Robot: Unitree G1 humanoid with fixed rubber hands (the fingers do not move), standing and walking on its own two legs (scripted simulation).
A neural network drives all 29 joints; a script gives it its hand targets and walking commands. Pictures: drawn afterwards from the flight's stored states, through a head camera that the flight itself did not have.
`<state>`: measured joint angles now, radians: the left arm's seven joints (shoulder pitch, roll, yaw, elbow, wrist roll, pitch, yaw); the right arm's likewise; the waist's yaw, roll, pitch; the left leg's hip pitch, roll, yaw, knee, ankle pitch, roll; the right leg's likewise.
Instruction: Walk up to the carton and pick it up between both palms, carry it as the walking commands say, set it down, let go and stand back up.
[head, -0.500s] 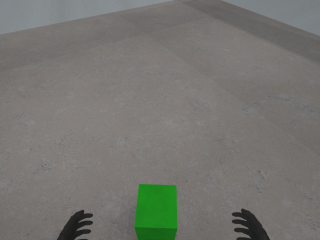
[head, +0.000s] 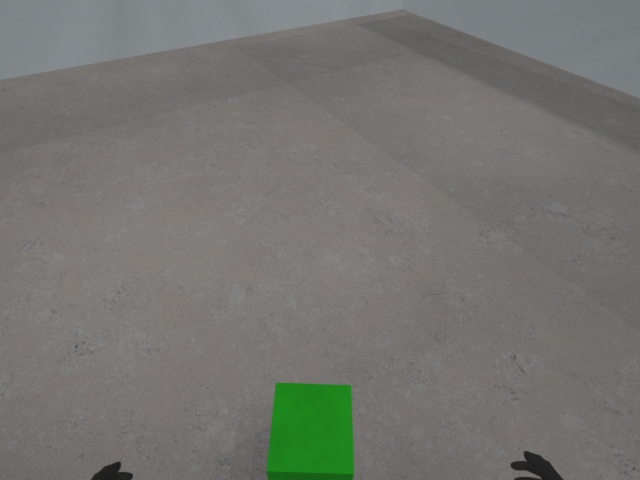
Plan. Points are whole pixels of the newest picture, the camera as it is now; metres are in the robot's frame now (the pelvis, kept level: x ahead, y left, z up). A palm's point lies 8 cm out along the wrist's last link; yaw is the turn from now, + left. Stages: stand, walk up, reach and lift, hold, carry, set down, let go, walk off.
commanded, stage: stand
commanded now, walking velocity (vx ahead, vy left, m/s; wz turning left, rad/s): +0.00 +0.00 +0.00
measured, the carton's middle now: (311, 442) +0.41 +0.01 -0.65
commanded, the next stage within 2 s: none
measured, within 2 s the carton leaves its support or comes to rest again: neither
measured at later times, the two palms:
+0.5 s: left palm out of the picture +0.11 +0.30 -0.09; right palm out of the picture +0.11 -0.29 -0.09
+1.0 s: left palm out of the picture +0.08 +0.31 -0.10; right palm out of the picture +0.08 -0.31 -0.09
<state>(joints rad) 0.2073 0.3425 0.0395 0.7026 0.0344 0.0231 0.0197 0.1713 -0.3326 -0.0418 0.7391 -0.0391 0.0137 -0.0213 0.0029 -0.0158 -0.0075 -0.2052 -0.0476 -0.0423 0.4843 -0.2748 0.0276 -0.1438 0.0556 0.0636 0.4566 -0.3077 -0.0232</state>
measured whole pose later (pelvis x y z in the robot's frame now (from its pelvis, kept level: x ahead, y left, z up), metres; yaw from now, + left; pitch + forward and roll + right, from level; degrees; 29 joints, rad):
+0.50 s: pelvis +0.00 +0.00 +0.01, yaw +0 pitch -2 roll +0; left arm 0.16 0.36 0.01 0.88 0.02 0.00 0.02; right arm 0.14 -0.36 -0.02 0.92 -0.02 -0.01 -0.03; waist 0.00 -0.01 0.00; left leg -0.14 -0.06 -0.04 0.40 -0.24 0.04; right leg -0.08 0.04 0.07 0.39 -0.27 -0.02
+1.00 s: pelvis -0.01 +0.00 +0.01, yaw +0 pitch -2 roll +0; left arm 0.15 0.38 0.00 0.98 0.02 -0.01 0.02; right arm 0.13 -0.38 -0.01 1.02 -0.02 -0.01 -0.02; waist 0.00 -0.01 0.01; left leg -0.12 -0.05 -0.04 0.34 -0.19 0.03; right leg -0.06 0.04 0.07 0.33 -0.22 -0.02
